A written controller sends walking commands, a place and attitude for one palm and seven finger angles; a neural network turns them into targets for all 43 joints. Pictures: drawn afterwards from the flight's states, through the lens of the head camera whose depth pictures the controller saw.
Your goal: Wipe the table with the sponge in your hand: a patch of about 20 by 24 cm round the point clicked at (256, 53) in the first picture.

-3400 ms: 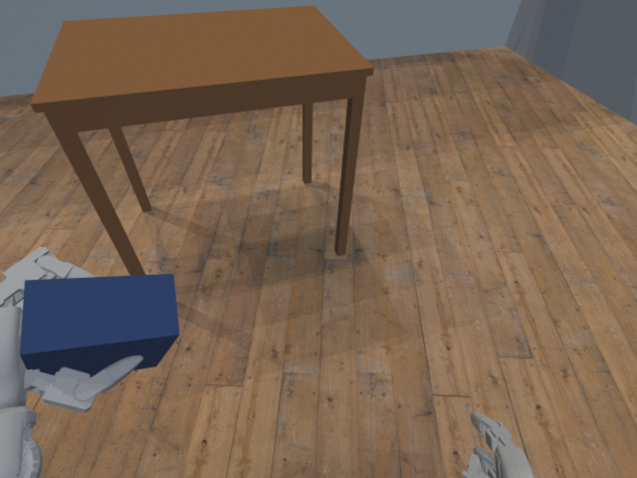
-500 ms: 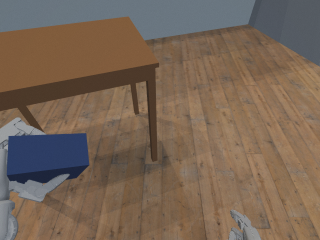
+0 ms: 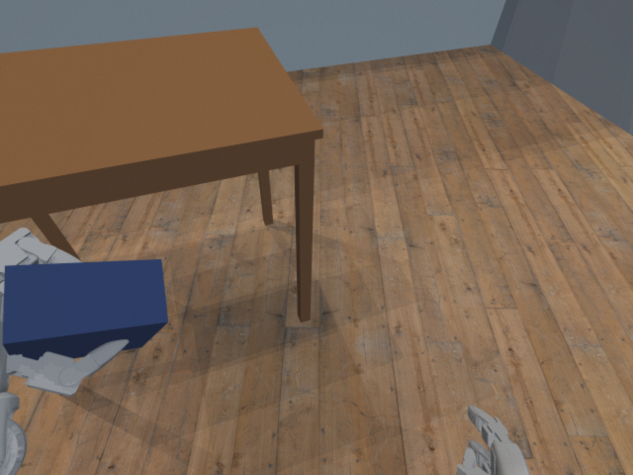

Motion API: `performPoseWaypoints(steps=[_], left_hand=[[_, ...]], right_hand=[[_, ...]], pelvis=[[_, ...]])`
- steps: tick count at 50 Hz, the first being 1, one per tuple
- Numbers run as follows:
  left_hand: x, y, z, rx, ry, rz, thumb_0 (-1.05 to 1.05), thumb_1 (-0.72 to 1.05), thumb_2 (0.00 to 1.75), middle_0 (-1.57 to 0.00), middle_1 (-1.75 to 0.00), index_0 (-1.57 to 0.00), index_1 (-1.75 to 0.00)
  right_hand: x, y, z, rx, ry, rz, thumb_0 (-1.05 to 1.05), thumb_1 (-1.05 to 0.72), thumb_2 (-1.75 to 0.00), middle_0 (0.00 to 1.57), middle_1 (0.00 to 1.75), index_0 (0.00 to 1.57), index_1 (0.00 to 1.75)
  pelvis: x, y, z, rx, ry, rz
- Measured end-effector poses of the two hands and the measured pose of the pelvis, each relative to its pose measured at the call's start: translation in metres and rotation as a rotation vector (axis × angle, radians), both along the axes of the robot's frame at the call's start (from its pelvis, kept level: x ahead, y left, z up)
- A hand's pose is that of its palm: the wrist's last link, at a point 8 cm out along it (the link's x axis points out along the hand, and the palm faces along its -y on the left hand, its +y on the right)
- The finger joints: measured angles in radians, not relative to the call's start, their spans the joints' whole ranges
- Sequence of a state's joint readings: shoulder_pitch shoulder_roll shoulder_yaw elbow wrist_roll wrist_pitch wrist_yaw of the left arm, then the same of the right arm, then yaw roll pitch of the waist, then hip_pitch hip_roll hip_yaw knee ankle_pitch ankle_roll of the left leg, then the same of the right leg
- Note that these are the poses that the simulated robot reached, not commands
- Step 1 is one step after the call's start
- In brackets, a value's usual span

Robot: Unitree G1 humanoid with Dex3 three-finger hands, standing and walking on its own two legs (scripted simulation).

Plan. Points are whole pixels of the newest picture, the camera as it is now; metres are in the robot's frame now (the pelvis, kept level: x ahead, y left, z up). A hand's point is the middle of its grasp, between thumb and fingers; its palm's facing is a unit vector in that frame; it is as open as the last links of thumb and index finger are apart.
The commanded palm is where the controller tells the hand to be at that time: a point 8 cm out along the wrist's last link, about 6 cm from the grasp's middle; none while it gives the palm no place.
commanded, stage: take the last steps up to it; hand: left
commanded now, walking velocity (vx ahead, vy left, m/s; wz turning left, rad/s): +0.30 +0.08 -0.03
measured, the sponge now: (108, 312) +0.23 +0.21 +0.15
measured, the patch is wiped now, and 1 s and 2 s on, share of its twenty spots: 0.00 0.00 0.00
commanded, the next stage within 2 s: come to a stop and stand still in 1.26 s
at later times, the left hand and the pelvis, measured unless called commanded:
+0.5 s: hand (132, 215) +0.34 +0.22 +0.17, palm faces +0.36 -0.81 -0.46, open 9.7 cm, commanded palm +0.29 +0.27 +0.18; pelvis +0.12 +0.00 +0.00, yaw -1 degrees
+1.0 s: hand (175, 154) +0.46 +0.21 +0.17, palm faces +0.40 -0.80 -0.45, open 9.7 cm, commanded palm +0.40 +0.26 +0.18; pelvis +0.24 -0.02 +0.00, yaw +0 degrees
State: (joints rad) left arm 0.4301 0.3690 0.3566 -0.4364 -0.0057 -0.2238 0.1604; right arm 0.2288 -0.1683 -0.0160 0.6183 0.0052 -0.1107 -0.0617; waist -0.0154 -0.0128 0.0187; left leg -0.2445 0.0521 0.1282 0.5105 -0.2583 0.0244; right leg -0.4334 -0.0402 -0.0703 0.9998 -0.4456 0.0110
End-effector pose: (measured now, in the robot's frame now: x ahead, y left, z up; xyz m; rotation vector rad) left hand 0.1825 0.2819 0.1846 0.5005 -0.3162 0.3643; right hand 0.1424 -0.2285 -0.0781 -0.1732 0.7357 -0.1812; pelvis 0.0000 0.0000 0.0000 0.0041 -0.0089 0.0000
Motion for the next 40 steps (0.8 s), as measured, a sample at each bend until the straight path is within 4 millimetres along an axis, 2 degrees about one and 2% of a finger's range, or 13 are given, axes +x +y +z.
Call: performPoseWaypoints(steps=[3,6,9,12,18,23,27,31,36,40], left_hand=[[0.009,-0.009,0.006,0.019,0.014,-0.013,0.00,-0.46,1.00,-0.80,-1.34,-0.80,-1.33],[0.020,-0.020,0.009,0.047,0.028,-0.015,0.00,-0.46,1.00,-0.80,-1.34,-0.80,-1.33],[0.034,-0.030,0.006,0.088,0.028,-0.003,0.00,-0.46,1.00,-0.80,-1.34,-0.80,-1.33],[0.051,-0.035,0.001,0.052,0.033,0.006,0.00,-0.46,1.00,-0.80,-1.34,-0.80,-1.33],[0.083,-0.038,0.000,0.035,0.074,-0.022,0.00,-0.46,1.00,-0.80,-1.34,-0.80,-1.33],[0.109,-0.028,0.006,0.056,0.046,-0.049,0.00,-0.46,1.00,-0.80,-1.34,-0.80,-1.34],[0.135,-0.009,0.005,0.067,-0.036,-0.060,0.00,-0.46,1.00,-0.80,-1.34,-0.80,-1.34],[0.165,0.002,0.004,0.046,-0.045,-0.050,0.00,-0.46,1.00,-0.80,-1.34,-0.80,-1.34],[0.185,-0.011,0.012,0.037,-0.024,-0.074,0.00,-0.46,1.00,-0.80,-1.34,-0.80,-1.34],[0.196,-0.023,0.014,0.076,0.016,-0.061,0.00,-0.46,1.00,-0.80,-1.34,-0.80,-1.34]], right_hand=[[0.010,0.012,-0.004,0.046,0.005,0.021,0.01,-0.90,-0.90,0.20,0.30,0.20,0.30],[0.020,0.015,-0.014,0.080,0.023,0.040,0.01,-0.90,-0.90,0.20,0.30,0.20,0.30],[0.034,0.008,-0.032,0.097,0.045,0.054,0.01,-0.90,-0.90,0.20,0.30,0.21,0.30],[0.046,-0.007,-0.041,0.083,0.103,0.059,0.01,-0.90,-0.90,0.20,0.30,0.21,0.30],[0.072,-0.037,-0.021,0.005,0.137,0.012,0.02,-0.90,-0.90,0.20,0.30,0.20,0.30],[0.102,-0.045,-0.003,-0.073,0.109,-0.009,0.02,-0.90,-0.90,0.20,0.30,0.20,0.30],[0.132,-0.038,-0.002,-0.105,0.047,-0.044,0.01,-0.90,-0.90,0.20,0.30,0.20,0.30],[0.158,-0.013,-0.001,-0.038,0.006,-0.045,0.01,-0.90,-0.90,0.20,0.30,0.20,0.30],[0.179,0.016,-0.003,0.053,-0.005,-0.005,0.01,-0.90,-0.90,0.20,0.30,0.20,0.30],[0.194,0.021,-0.017,0.100,0.024,0.023,0.01,-0.90,-0.90,0.20,0.30,0.20,0.30]], pelvis=[[0.011,-0.003,0.003,-0.006,0.012,-0.010],[0.025,-0.011,0.001,-0.006,0.017,-0.016],[0.038,-0.021,-0.010,-0.002,0.015,-0.008],[0.049,-0.025,-0.010,0.001,0.006,-0.002],[0.078,-0.024,0.003,0.021,0.022,-0.001],[0.107,-0.013,0.003,0.028,0.026,-0.006],[0.133,0.004,-0.011,0.026,0.009,-0.024],[0.149,0.006,-0.009,0.019,0.011,-0.027],[0.173,0.003,-0.001,0.006,0.031,-0.035],[0.194,-0.007,-0.003,0.003,0.028,-0.030]])
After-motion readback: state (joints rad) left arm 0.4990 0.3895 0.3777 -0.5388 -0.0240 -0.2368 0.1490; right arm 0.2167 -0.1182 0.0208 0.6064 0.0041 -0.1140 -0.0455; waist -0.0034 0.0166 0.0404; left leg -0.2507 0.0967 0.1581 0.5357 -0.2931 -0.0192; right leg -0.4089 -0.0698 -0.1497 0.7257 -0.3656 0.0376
